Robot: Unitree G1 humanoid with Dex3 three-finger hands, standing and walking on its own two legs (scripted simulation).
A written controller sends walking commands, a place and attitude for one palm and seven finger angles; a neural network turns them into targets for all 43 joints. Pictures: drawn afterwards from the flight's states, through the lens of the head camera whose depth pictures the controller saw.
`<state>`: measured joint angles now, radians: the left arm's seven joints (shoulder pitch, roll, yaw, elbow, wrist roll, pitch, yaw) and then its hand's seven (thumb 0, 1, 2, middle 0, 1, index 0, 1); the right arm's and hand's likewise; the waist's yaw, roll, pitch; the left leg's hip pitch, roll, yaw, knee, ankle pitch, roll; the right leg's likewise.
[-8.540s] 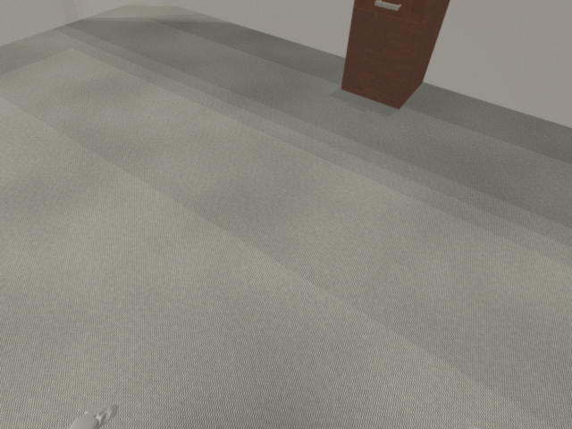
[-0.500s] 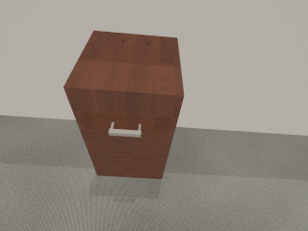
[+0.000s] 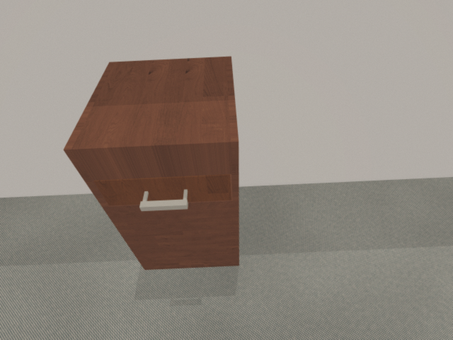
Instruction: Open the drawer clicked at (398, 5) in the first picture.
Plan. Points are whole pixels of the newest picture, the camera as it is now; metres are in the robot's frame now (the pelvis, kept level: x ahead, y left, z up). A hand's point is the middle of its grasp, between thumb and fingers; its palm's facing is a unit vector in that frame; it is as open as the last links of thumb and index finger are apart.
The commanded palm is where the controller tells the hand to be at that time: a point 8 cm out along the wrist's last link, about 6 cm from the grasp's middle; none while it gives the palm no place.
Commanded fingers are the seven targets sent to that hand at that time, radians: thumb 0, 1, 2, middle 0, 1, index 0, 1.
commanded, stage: come to a stop and stand still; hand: left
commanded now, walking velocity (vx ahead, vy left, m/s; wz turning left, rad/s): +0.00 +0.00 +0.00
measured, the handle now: (165, 199) +0.52 +0.21 -0.18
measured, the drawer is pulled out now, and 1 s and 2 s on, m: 0.00 0.00 0.00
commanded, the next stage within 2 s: look again from close up in 0.30 s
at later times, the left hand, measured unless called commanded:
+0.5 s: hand out of the picture -0.03 +0.16 -0.17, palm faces +0.03 -0.98 -0.19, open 7.3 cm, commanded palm none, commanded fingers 0.00 0.90 0.90 -0.20 -0.30 -0.20 -0.30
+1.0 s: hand out of the picture -0.01 +0.23 -0.17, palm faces -0.02 -0.98 -0.22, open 7.3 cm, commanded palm +0.09 +0.28 -0.07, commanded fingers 0.00 0.88 0.89 -0.20 -0.31 -0.20 -0.31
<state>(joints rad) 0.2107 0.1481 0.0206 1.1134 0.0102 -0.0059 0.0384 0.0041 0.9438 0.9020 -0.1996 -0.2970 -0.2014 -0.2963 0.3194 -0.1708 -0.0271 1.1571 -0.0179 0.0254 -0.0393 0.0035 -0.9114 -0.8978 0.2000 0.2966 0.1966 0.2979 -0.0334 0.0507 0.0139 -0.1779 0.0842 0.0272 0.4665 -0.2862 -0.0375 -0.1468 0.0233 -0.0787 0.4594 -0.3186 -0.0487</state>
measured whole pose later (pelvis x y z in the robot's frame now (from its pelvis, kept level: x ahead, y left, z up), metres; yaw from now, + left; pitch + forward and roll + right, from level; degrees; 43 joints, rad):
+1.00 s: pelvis -0.01 +0.05 +0.00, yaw -2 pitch +1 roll +0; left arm 0.30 0.17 -0.01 1.09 0.02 0.00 0.03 0.00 0.91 0.90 -0.20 -0.30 -0.20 -0.30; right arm 0.34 -0.15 0.03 1.08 -0.02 -0.02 -0.02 0.00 -0.92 -0.90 0.20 0.30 0.20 0.30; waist 0.00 0.01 0.02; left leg -0.20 -0.03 0.09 0.46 -0.28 0.06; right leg -0.19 -0.05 -0.02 0.49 -0.31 0.03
